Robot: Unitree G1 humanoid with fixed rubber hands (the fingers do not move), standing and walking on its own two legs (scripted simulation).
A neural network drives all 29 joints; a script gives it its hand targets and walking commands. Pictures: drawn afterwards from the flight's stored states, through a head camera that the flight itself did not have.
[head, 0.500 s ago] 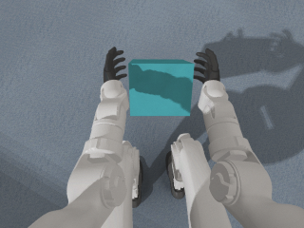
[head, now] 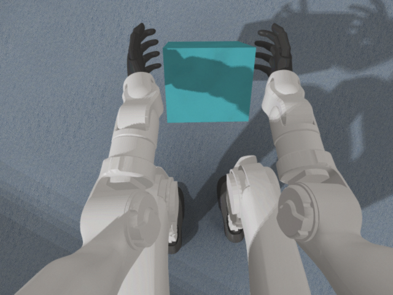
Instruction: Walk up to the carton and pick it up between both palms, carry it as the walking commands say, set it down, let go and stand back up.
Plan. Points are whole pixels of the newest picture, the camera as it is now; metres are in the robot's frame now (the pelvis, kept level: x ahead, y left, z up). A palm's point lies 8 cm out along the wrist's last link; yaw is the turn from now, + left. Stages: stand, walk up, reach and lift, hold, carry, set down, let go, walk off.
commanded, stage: set down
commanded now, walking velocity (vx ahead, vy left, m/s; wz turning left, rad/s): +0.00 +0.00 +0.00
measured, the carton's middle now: (205, 78) +0.51 -0.04 -0.22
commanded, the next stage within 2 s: none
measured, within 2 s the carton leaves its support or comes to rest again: neither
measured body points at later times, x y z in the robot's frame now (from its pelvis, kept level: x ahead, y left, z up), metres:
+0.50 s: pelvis +0.00 +0.00 -0.05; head +0.34 -0.03 +0.24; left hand +0.53 +0.08 -0.20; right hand +0.52 -0.18 -0.21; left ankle +0.11 +0.09 -0.40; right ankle +0.12 -0.10 -0.40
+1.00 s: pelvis +0.00 +0.00 -0.07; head +0.35 -0.02 +0.21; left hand +0.55 +0.08 -0.22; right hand +0.53 -0.18 -0.23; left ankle +0.11 +0.09 -0.40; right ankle +0.12 -0.10 -0.40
